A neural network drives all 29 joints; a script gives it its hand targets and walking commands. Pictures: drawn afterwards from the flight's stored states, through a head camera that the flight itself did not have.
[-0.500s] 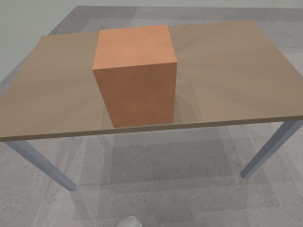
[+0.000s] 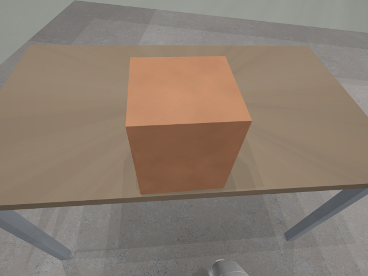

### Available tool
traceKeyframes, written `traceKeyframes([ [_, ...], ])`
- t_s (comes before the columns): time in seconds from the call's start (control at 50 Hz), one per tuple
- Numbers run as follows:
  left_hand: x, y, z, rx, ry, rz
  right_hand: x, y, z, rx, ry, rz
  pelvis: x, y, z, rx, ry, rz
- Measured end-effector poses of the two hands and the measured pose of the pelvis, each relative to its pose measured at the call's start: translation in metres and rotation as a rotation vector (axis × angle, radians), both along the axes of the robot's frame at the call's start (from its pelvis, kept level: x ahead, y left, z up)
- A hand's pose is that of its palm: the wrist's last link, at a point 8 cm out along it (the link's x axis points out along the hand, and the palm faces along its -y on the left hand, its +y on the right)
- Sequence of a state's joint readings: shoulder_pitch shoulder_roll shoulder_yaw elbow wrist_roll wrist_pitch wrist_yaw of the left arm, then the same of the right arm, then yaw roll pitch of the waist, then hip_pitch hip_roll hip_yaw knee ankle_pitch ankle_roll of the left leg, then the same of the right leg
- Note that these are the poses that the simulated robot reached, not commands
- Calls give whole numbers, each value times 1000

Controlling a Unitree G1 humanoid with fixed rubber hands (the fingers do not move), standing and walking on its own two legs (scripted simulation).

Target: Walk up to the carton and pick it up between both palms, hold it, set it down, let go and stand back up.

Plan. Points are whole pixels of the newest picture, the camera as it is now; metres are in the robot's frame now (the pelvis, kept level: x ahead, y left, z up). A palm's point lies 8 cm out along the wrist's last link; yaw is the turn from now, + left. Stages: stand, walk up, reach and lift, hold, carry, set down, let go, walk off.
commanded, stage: walk up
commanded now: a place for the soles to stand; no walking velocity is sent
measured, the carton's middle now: (181, 128) +0.42 +0.01 +0.08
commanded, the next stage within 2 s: reach and lift in 1.84 s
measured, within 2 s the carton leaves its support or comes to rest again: neither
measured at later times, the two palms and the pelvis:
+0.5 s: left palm out of the picture +0.08 +0.28 -0.11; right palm out of the picture +0.05 -0.36 -0.10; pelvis +0.00 -0.04 -0.01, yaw +0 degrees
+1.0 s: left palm out of the picture +0.08 +0.27 -0.10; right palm out of the picture +0.11 -0.36 -0.08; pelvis +0.00 -0.05 -0.01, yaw +1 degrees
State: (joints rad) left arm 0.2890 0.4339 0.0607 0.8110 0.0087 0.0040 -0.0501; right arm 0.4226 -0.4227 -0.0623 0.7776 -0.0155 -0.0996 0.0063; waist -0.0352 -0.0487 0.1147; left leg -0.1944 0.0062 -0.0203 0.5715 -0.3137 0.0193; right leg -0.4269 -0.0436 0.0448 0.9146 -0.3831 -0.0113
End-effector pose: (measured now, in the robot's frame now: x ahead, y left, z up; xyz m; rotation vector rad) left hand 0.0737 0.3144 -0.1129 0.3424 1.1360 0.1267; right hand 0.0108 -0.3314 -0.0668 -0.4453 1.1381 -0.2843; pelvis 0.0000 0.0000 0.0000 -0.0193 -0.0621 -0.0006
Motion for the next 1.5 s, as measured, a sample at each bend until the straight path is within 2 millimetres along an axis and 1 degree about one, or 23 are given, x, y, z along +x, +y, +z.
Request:
traceKeyframes([
  [0.1,19,-15,6,38,4,-3,12,-15,-19,33,42,3,12,-19,-5,38,26,6],
  [0.14,23,-24,6,61,-3,-3,20,-24,-32,50,47,4,16,-29,-11,53,32,7],
  [0.18,23,-34,10,76,-2,-8,31,-29,-39,69,36,9,16,-38,-11,49,20,2],
  [0.24,23,-44,19,83,-14,-10,47,-32,-40,89,11,39,14,-46,-6,66,24,9],
  [0.32,19,-49,24,88,-27,3,53,-36,-40,94,1,55,10,-52,-4,73,26,10],
  [0.4,10,-48,19,78,-20,13,48,-36,-38,83,1,57,4,-50,-5,62,20,9],
  [0.48,4,-41,7,55,-15,23,41,-30,-35,59,-7,56,-2,-42,-10,37,6,9],
  [0.56,1,-37,1,24,-23,37,33,-22,-25,38,-3,67,-5,-34,-8,25,-6,17],
  [0.6,-1,-36,-1,13,-25,51,36,-22,-19,25,-5,76,-6,-33,-6,12,3,21],
  [0.64,-5,-36,-3,6,-14,62,43,-23,-16,18,-8,89,-6,-34,-5,9,21,17],
  [0.72,-10,-42,-4,7,10,57,63,-25,-18,25,-23,113,-6,-39,-5,9,43,14],
  [0.82,-1,-45,3,19,-30,41,83,-25,-18,39,-79,127,-2,-43,-5,10,44,12],
  [0.92,6,-47,9,26,-71,36,94,-26,-17,46,-127,132,-2,-45,-5,11,42,11],
  [1.22,8,-48,10,26,-85,25,96,-25,-17,57,-124,132,-2,-45,-5,12,43,13],
  [1.4,6,-37,13,47,-98,29,91,-15,-21,73,-94,122,-4,-35,-5,12,41,21],
  [1.5,4,-34,13,48,-100,31,90,-13,-21,77,-91,124,-5,-33,-5,12,40,23],
])
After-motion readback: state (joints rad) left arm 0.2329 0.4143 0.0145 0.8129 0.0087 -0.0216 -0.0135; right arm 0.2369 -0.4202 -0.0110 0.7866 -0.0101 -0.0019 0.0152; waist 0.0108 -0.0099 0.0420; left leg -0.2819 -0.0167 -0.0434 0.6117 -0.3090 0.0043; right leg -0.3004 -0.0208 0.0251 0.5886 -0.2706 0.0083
